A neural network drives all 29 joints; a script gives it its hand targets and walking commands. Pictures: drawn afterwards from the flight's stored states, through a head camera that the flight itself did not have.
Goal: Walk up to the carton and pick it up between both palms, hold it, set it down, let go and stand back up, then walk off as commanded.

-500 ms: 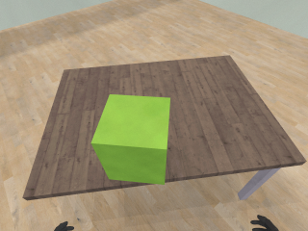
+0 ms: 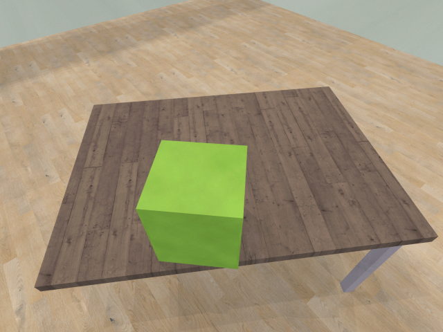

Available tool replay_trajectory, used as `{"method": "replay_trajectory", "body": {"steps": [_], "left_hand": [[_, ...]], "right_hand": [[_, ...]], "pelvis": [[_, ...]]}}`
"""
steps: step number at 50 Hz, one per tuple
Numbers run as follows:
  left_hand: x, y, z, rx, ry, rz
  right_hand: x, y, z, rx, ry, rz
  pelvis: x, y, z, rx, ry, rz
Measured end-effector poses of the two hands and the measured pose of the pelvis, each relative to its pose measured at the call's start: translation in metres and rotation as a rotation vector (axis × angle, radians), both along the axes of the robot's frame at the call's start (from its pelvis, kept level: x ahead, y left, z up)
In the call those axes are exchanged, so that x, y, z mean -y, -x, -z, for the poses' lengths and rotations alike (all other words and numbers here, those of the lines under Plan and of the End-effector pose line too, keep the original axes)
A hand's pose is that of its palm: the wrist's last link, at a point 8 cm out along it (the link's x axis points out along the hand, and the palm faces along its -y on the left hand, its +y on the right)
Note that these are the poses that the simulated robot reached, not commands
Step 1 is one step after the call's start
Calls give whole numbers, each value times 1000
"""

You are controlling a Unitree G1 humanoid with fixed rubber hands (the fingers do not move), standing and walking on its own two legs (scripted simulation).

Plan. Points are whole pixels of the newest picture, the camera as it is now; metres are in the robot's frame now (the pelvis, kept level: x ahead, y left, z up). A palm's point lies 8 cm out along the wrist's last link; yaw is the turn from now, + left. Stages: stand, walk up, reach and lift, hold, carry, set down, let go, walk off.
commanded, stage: stand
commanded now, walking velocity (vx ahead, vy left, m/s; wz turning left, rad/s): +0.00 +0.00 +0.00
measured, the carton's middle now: (200, 206) +0.45 +0.07 -0.10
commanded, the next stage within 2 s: walk up in 0.44 s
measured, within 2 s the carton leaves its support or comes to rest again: neither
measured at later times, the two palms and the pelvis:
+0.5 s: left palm out of the picture +0.08 +0.30 -0.12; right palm out of the picture +0.09 -0.29 -0.11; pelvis +0.00 +0.00 +0.00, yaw +0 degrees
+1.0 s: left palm out of the picture +0.09 +0.42 -0.12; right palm out of the picture +0.13 -0.24 -0.11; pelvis +0.05 +0.08 -0.03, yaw +2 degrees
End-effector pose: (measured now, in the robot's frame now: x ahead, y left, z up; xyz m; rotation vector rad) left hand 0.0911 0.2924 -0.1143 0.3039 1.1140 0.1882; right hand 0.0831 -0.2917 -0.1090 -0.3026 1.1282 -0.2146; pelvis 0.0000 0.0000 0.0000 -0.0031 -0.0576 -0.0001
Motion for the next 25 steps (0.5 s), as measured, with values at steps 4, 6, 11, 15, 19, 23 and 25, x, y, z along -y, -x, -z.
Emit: {"method": "replay_trajectory", "body": {"steps": [4, 6, 11, 15, 19, 23, 25], "left_hand": [[-2, 4, 0, -11, -2, -4], [-3, 5, 1, -17, -5, -8], [-4, 9, 1, -31, -10, -16], [-4, 12, 1, -40, -10, -24], [-4, 12, 1, -41, -6, -28], [-4, 12, 2, -47, -6, -27], [-4, 12, 2, -49, -10, -25]], "right_hand": [[1, 2, -1, -6, 6, 7], [2, 2, -1, -5, 9, 12], [-1, 2, 1, -14, 0, 11], [-3, -2, 1, -7, -6, 7], [-4, -4, 2, -8, -6, 6], [-3, -4, 2, -11, -3, 6], [-3, -3, 2, -11, -5, 7]], "pelvis": [[-1, 0, -1, 2, 1, 0], [-2, 0, -1, -1, 0, 0], [-2, -1, -1, -1, -1, -2], [-2, -2, -2, -5, -1, -2], [-3, -2, -2, -8, -2, -2], [-2, -4, -2, -12, -2, -1], [-2, -5, -2, -11, -2, 0]]}}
